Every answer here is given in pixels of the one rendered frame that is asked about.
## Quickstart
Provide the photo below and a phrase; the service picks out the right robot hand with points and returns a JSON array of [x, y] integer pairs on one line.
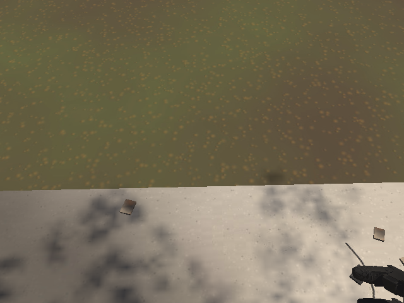
[[391, 278]]

